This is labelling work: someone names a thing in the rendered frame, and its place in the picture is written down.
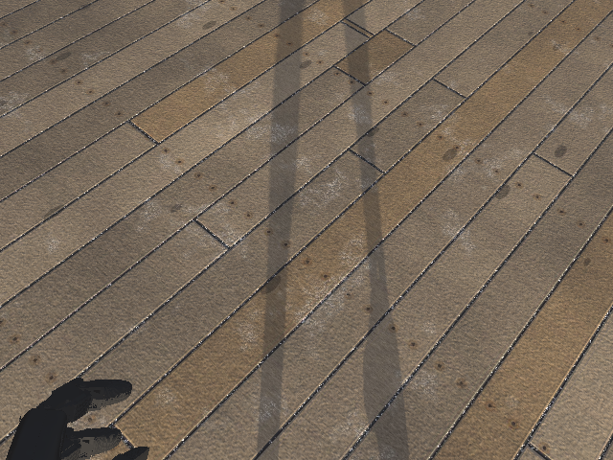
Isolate left robot hand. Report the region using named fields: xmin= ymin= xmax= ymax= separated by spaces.
xmin=6 ymin=378 xmax=149 ymax=460

